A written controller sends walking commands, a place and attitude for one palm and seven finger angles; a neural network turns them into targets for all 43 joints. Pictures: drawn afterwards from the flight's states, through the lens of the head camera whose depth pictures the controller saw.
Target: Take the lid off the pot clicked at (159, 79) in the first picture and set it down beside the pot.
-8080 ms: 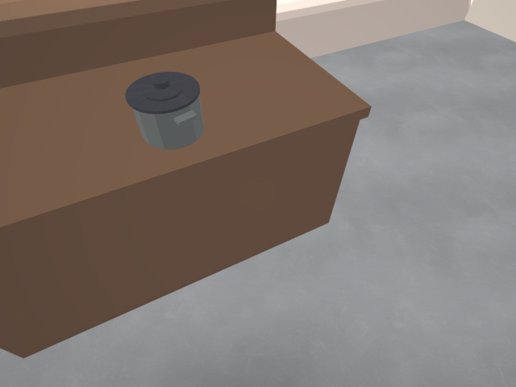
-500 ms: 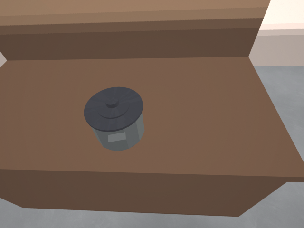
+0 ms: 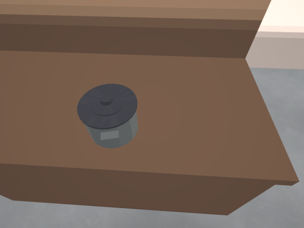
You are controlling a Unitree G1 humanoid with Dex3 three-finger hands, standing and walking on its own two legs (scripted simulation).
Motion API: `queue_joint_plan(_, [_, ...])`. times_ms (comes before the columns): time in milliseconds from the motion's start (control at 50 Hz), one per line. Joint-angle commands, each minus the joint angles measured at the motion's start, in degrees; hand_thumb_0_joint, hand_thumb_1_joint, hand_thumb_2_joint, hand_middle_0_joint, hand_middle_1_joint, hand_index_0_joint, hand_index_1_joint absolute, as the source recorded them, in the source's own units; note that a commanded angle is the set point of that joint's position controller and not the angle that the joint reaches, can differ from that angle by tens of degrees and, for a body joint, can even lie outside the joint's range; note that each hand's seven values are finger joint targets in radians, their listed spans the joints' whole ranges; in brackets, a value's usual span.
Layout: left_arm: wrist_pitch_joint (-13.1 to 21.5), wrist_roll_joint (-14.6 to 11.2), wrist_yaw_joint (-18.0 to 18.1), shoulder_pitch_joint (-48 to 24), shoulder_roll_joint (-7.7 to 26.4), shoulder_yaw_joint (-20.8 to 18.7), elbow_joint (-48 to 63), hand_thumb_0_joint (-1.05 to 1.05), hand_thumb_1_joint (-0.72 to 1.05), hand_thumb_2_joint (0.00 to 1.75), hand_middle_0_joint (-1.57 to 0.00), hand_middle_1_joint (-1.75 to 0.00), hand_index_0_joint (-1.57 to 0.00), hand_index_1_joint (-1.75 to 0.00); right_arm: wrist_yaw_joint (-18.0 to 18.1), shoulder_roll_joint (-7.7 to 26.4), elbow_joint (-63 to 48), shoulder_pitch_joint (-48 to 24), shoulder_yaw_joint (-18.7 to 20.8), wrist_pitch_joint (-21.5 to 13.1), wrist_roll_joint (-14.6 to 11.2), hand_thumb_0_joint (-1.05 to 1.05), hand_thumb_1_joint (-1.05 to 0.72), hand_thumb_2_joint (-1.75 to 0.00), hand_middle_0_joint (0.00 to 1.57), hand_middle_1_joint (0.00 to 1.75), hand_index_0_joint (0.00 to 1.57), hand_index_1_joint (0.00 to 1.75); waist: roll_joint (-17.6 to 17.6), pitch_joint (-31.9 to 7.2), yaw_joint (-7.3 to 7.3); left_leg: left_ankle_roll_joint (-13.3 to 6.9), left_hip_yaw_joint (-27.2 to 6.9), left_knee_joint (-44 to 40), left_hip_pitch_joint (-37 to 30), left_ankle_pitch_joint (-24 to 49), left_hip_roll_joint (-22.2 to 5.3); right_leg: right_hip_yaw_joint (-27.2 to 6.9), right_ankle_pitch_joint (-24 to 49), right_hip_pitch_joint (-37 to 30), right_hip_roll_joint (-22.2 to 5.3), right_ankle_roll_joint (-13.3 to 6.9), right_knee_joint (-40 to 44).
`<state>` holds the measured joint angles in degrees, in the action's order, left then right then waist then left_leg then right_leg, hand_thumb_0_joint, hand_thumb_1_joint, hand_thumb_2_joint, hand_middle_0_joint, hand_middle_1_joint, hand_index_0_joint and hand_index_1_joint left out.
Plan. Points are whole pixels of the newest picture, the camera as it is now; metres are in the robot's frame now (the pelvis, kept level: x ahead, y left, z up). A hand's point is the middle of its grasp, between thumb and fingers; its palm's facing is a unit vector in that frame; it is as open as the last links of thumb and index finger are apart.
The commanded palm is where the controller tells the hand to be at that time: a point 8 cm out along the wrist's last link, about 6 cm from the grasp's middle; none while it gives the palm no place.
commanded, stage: look again from close up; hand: left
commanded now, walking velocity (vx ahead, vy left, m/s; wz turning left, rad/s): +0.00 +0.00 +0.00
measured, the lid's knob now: (106, 98) +0.46 +0.17 +0.06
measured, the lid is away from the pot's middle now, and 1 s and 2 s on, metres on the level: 0.00 0.00 0.00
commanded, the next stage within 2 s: lift the closed hand beside the body in 0.90 s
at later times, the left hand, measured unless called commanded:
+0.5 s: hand out of the picture -0.02 +0.19 -0.18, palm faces -0.01 -0.98 -0.18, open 7.4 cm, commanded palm none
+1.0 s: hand out of the picture -0.04 +0.20 -0.18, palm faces -0.01 -0.99 -0.16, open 7.4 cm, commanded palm +0.07 +0.24 -0.07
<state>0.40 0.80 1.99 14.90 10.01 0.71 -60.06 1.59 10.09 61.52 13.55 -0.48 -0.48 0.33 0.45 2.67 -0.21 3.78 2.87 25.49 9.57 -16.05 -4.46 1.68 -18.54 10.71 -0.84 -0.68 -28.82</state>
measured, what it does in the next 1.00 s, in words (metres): stands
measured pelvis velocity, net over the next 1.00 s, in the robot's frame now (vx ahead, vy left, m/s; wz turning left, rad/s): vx -0.02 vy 0.04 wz -0.01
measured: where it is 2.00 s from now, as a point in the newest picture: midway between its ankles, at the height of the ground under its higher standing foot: outside the picture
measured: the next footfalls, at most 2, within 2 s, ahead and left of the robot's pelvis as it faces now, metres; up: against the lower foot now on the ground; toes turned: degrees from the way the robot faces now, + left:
none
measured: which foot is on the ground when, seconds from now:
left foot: down 0.00-1.00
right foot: down 0.00-1.00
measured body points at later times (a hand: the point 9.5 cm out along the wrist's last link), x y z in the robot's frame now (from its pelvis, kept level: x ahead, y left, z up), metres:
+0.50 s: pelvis -0.01 +0.02 +0.00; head +0.01 +0.02 +0.45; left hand -0.02 +0.24 -0.16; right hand -0.03 -0.19 -0.16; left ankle -0.03 +0.16 -0.74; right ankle -0.04 -0.11 -0.74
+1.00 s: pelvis -0.02 +0.04 +0.00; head +0.01 +0.05 +0.45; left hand -0.03 +0.25 -0.17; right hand -0.04 -0.17 -0.16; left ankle -0.03 +0.16 -0.74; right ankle -0.04 -0.11 -0.74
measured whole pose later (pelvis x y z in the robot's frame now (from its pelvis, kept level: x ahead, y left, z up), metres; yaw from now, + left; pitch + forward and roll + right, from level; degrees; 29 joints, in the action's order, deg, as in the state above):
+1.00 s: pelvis -0.02 +0.04 +0.00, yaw -1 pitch +0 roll +0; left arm 0.5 1.1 2.4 17.5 8.1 1.2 -62.9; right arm 1.6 6.2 64.9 16.9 -0.4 -1.6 -0.1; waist -1.9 3.1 0.1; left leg 0.5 4.5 27.4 11.8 -15.6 -2.1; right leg -0.1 -15.8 12.0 -3.2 2.4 -27.8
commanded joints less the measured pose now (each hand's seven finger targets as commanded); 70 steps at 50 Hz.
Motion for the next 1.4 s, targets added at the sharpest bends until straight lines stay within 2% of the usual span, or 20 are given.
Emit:
queue_joint_plan(0, [0.93, -0.36, 0.15, 3.91, 6.93, -1.46, 1.73, 0.0, 0.9, 0.9, -0.2, -0.3, -0.2, -0.3, 0.2, 4.11, -1.06, 4.38, 0.75, -0.85, 0.03, 0.0, -0.9, -0.9, 0.2, 0.3, 0.2, 0.3, -1.79, -1.3, 0.23, -3.53, -1.05, -2.11, -2.1, 14.5, -2.74, -4.15, 22.53, 0.19, -6.21, -1.52, 5.42])
queue_joint_plan(500, [0.52, -0.16, 0.24, 6.56, 4.19, -0.86, -0.98, 0.0, 0.9, 0.9, -0.2, -0.3, -0.2, -0.3, 0.16, 1.75, 1.72, 7.76, 0.63, -1.49, -0.24, 0.0, -0.9, -0.9, 0.2, 0.3, 0.2, 0.3, -0.84, 2.39, 0.72, -5.01, -2.29, -3.72, 1.37, 9.35, -2.6, -3.84, 10.17, 2.92, -5.56, -1.01, 6.51])
queue_joint_plan(960, [0.76, 0.06, 0.58, 8.48, 2.66, -0.43, -1.9, 0.0, 0.9, 0.9, -0.2, -0.3, -0.2, -0.3, 0.13, 1.17, 2.1, 8.39, 1.04, -1.83, -0.38, 0.0, -0.9, -0.9, 0.2, 0.3, 0.2, 0.3, -0.55, 1.49, 0.67, -5.53, -2.73, -3.02, 1.16, 10.41, -2.43, -4.1, 11.14, 3.6, -5.77, -0.54, 5.77])
queue_joint_plan(980, [1.31, 0.67, 2.29, 9.22, 5.7, -1.2, -4.05, 0.0, 0.9, 0.9, -0.2, -0.3, -0.2, -0.3, -0.33, 5.84, -2.07, 1.53, 1.85, -1.45, -0.44, 0.0, -0.9, -0.9, 0.2, 0.3, 0.2, 0.3, 2.81, 0.64, 1.45, -3.29, -1.37, 7.22, 4.38, 14.26, -2.77, -5.97, 23.16, 2.81, -7.63, -0.25, 6.44])
queue_joint_plan(1000, [9.49, -7.51, 4.28, -28.87, 22.2, -6.91, 70.81, 0.0, 0.9, 0.9, -0.24, -0.35, -0.24, -0.35, 0.64, 14.39, -19.58, -3.49, 2.83, -9.95, -2.64, 0.0, -0.9, -0.9, 0.2, 0.3, 0.2, 0.3, 14.84, -19.9, 1.67, -2.46, -4.65, 1.15, -6.02, 16.68, 3.66, -3.53, 26.1, -3.55, -5.1, -1.7, 2.42])
queue_joint_plan(1020, [4.55, -3.69, 6.61, -7.0, 10.13, 2.03, 62.15, 0.0, 0.9, 0.9, -0.29, -0.4, -0.29, -0.4, 3.16, 8.09, -18.46, -3.79, 1.18, -15.44, -4.99, 0.0, -0.9, -0.9, 0.2, 0.3, 0.2, 0.3, 15.87, -24.17, 3.33, -1.77, -1.8, -0.15, -7.86, 20.12, 2.94, -1.48, 21.47, -5.25, -3.91, -2.94, 0.29])
queue_joint_plan(1040, [-2.68, -2.85, 7.51, 7.83, 1.48, 5.49, 54.61, 0.0, 0.9, 0.9, -0.33, -0.44, -0.33, -0.44, 2.87, 7.7, -17.92, -4.43, 0.99, -17.36, -5.88, 0.0, -0.9, -0.9, 0.2, 0.3, 0.2, 0.3, 10.22, -17.87, 2.36, -2.04, -3.44, -1.97, -5.86, 20.78, 2.4, 1.77, 17.09, -3.53, -3.0, -2.07, 1.42])
queue_joint_plan(1060, [-4.78, -2.68, 6.3, 6.44, -4.74, 11.48, 54.54, 0.0, 0.9, 0.9, -0.38, -0.49, -0.38, -0.49, 2.56, 8.44, -18.55, -3.25, 0.14, -18.78, -5.22, 0.0, -0.9, -0.9, 0.2, 0.3, 0.2, 0.3, 4.08, -12.6, 0.71, -3.13, -3.31, -2.49, -4.64, 17.55, 2.35, 3.94, 14.77, -1.58, -2.03, -0.62, 2.37])
queue_joint_plan(1080, [-4.82, -0.74, 5.53, 6.12, -5.86, 13.3, 51.03, 0.0, 0.9, 0.9, -0.42, -0.54, -0.42, -0.54, 2.06, 9.75, -19.41, -4.31, -0.11, -19.54, -3.74, 0.0, -0.9, -0.9, 0.2, 0.3, 0.2, 0.3, -1.61, -6.28, -0.31, -4.03, -3.93, -2.19, -1.71, 14.15, 2.57, 4.68, 12.45, 1.99, -1.45, -0.24, 3.15])
queue_joint_plan(1100, [-5.35, 0.8, 5.22, 11.79, -9.02, 14.1, 39.03, 0.0, 0.9, 0.9, -0.46, -0.59, -0.46, -0.59, 1.51, 9.54, -19.93, -5.5, 0.39, -18.64, -2.95, 0.0, -0.9, -0.9, 0.2, 0.3, 0.2, 0.3, -10.21, 1.14, -0.99, -4.72, -4.77, -1.58, 3.75, 10.19, 2.31, 5.6, 9.57, 6.09, -0.85, 0.06, 3.87])
queue_joint_plan(1120, [-5.02, 1.6, 4.81, 12.35, -6.36, 11.13, 33.69, 0.0, 0.9, 0.9, -0.51, -0.64, -0.51, -0.64, 0.39, 10.81, -20.43, -4.41, 1.55, -17.12, -2.05, 0.0, -0.9, -0.9, 0.2, 0.3, 0.2, 0.3, -14.15, 3.22, -0.01, -4.6, -5.25, -0.65, 7.79, 6.15, 2.37, 5.79, 6.47, 9.24, -0.91, 0.19, 3.17])
queue_joint_plan(1140, [-3.81, 1.72, 4.46, 13.72, -1.03, 5.52, 37.4, 0.0, 0.9, 0.9, -0.55, -0.68, -0.55, -0.68, 0.09, 10.59, -22.21, -5.45, 2.43, -15.88, -1.69, 0.0, -0.9, -0.9, 0.2, 0.3, 0.2, 0.3, -14.54, 3.85, 1.38, -4.38, -5.1, -1.0, 9.93, 3.32, 2.06, 5.23, 3.88, 9.45, -1.28, 0.3, 3.16])
queue_joint_plan(1160, [-2.31, 1.85, 4.18, 16.81, 4.27, 0.33, 45.28, 0.0, 0.9, 0.9, -0.6, -0.73, -0.6, -0.73, 0.0, 10.85, -24.98, -6.92, 3.02, -15.52, -1.32, 0.0, -0.9, -0.9, 0.2, 0.3, 0.2, 0.3, -12.16, -0.31, 3.3, -4.06, -4.13, -1.11, 9.29, 2.61, 2.49, 4.67, 2.77, 7.17, -1.45, 0.18, 3.04])
queue_joint_plan(1180, [-1.42, 1.33, 3.82, 21.98, 6.51, -2.52, 52.55, 0.0, 0.9, 0.9, -0.64, -0.78, -0.64, -0.78, 0.06, 10.26, -27.75, -8.2, 2.9, -15.44, -1.3, 0.0, -0.9, -0.9, 0.2, 0.3, 0.2, 0.3, -8.27, -4.8, 4.88, -3.78, -3.94, -1.47, 8.08, 3.32, 2.48, 4.44, 3.08, 3.92, -1.84, -0.17, 2.14])
queue_joint_plan(1200, [-0.99, 0.84, 3.97, 23.85, 9.46, -5.58, 57.28, 0.0, 0.9, 0.9, -0.68, -0.83, -0.68, -0.83, 0.19, 9.96, -29.54, -8.87, 2.71, -15.01, -1.51, 0.0, -0.9, -0.9, 0.2, 0.3, 0.2, 0.3, -2.03, -7.73, 5.6, -3.3, -3.25, -1.28, 6.98, 4.39, 2.73, 3.96, 4.24, 1.11, -2.16, -0.53, 1.31])
queue_joint_plan(1220, [-0.76, 0.77, 3.65, 23.86, 7.91, -4.47, 60.07, 0.0, 0.9, 0.9, -0.73, -0.88, -0.73, -0.88, 0.28, 9.36, -31.79, -9.3, 2.44, -14.48, -1.55, 0.0, -0.9, -0.9, 0.2, 0.3, 0.2, 0.3, 1.21, -7.28, 4.93, -3.15, -2.61, -0.92, 6.73, 4.95, 3.14, 3.6, 5.1, 1.74, -2.01, -0.63, 0.84])
queue_joint_plan(1260, [-0.66, 0.64, 3.02, 21.8, 5.04, -2.86, 56.98, 0.0, 0.9, 0.9, -0.82, -0.97, -0.82, -0.97, 0.74, 8.87, -33.85, -9.98, 2.68, -12.32, -1.85, 0.0, -0.9, -0.9, 0.2, 0.3, 0.2, 0.3, -3.36, 0.52, 2.55, -3.33, -1.89, 0.2, 10.15, 1.27, 2.93, 3.57, 3.01, 7.03, -1.73, -0.21, 1.43])
queue_joint_plan(1300, [0.3, 0.7, 2.83, 18.72, 6.26, -4.7, 56.56, 0.0, 0.9, 0.9, -0.9, -1.07, -0.9, -1.07, 1.29, 9.18, -35.26, -8.9, 3.01, -10.28, -1.86, 0.0, -0.9, -0.9, 0.2, 0.3, 0.2, 0.3, -4.25, 2.15, 1.48, -3.52, -1.43, 1.92, 10.88, -1.28, 3.18, 3.2, 1.27, 9.39, -1.57, -0.22, 2.47])
queue_joint_plan(1360, [2.19, 0.03, 2.75, 12.46, 8.68, -5.2, 69.58, 0.0, 0.9, 0.9, -1.04, -1.21, -1.04, -1.21, 2.65, 8.61, -38.68, -9.25, 2.4, -9.75, -1.74, 0.0, -0.9, -0.9, 0.2, 0.3, 0.2, 0.3, 7.47, -5.82, 2.17, -3.72, -0.8, 2.02, 6.32, -0.02, 3.78, 1.99, 1.95, 6.26, -1.9, -0.73, 1.71])
queue_joint_plan(1380, [2.13, -0.18, 3.07, 12.74, 9.17, -5.53, 71.08, 0.0, 0.9, 0.9, -1.08, -1.26, -1.08, -1.26, 3.07, 8.28, -38.84, -8.76, 2.05, -9.95, -1.58, 0.0, -0.9, -0.9, 0.2, 0.3, 0.2, 0.3, 8.97, -7.69, 2.32, -3.75, -1.11, 2.06, 4.7, 1.65, 3.76, 1.94, 3.2, 5.29, -1.83, -0.92, 1.49])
